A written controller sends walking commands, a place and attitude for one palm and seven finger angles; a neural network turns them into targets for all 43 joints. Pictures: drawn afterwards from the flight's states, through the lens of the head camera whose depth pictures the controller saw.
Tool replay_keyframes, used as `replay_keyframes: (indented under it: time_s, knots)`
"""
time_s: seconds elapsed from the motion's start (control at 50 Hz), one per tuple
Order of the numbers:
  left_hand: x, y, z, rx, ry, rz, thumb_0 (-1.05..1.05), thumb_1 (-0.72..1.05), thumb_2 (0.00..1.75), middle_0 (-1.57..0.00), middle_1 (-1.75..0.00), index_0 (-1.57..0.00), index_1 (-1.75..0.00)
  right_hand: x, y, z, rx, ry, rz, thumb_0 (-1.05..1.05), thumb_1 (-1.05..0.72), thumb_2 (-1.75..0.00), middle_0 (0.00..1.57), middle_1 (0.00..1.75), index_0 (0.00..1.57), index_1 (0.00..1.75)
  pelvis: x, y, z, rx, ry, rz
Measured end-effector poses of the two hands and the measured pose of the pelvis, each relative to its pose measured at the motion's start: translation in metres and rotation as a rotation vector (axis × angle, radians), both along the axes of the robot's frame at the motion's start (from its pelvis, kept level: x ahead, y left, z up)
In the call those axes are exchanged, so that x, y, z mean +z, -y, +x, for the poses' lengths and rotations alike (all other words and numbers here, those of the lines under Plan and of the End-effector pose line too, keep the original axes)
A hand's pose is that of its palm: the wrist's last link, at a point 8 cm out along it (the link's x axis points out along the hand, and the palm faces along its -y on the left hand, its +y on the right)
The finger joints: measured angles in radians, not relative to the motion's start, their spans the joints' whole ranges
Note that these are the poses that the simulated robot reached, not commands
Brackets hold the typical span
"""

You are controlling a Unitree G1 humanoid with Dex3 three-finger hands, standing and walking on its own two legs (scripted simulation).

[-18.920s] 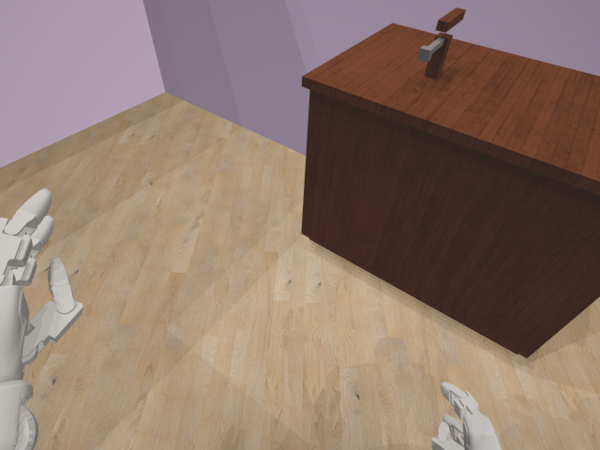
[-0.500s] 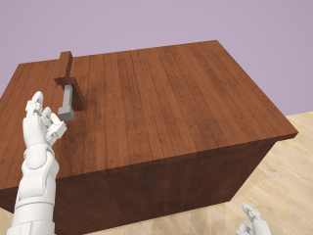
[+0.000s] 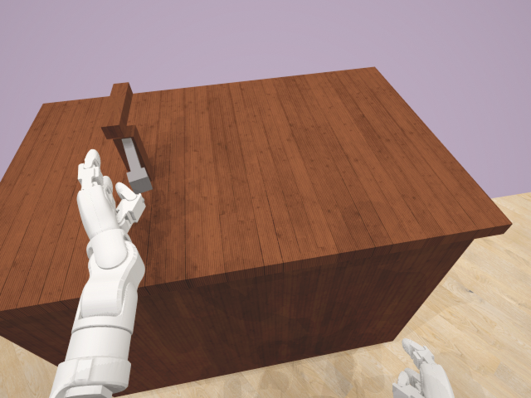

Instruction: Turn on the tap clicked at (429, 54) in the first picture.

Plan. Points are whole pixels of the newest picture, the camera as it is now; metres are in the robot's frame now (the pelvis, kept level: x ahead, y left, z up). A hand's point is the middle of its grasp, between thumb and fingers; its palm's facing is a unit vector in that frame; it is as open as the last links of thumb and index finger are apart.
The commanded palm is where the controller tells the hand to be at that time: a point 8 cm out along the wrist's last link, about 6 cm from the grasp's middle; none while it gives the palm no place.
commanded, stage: push the lever round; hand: left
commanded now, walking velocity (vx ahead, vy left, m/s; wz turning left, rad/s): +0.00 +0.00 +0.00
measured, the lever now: (139, 181) +0.39 +0.24 +0.12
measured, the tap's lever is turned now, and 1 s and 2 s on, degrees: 16 45 78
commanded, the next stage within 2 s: lift the hand up off the lever in 1.90 s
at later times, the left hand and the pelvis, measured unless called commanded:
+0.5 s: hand (170, 187) +0.39 +0.19 +0.12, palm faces +0.65 -0.76 -0.07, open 7.6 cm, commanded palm +0.34 +0.21 +0.12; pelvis +0.00 -0.01 +0.00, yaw -1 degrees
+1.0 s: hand (185, 179) +0.41 +0.17 +0.12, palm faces +0.71 -0.70 -0.08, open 7.6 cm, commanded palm +0.36 +0.19 +0.12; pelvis +0.01 -0.01 +0.00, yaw +0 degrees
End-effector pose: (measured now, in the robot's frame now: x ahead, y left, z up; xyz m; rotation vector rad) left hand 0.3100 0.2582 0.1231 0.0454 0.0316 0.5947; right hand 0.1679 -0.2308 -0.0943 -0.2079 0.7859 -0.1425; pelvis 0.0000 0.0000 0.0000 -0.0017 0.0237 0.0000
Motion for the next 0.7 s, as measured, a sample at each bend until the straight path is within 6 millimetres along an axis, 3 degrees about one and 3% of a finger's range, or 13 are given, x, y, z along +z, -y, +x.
replay_keyframes:
  time_s: [0.22, 0.7]
  knots:
    - [0.000, 0.027, 0.016, 0.038, -0.024, -0.005, 0.00, 0.93, 0.92, -0.16, -0.15, -0.15, -0.15, -0.003, 0.000, -0.002, -0.008, -0.031, 0.008, 0.02, -0.91, -0.89, 0.20, 0.30, 0.20, 0.30, 0.000, 0.003, 0.000, -0.006, -0.005, 0.002]
    - [0.001, 0.053, 0.034, 0.148, -0.048, -0.018, 0.00, 0.94, 0.92, -0.16, -0.15, -0.15, -0.15, -0.007, 0.013, -0.005, -0.029, -0.088, 0.004, 0.02, -0.91, -0.90, 0.20, 0.30, 0.20, 0.30, 0.001, 0.008, 0.007, -0.009, -0.019, 0.001]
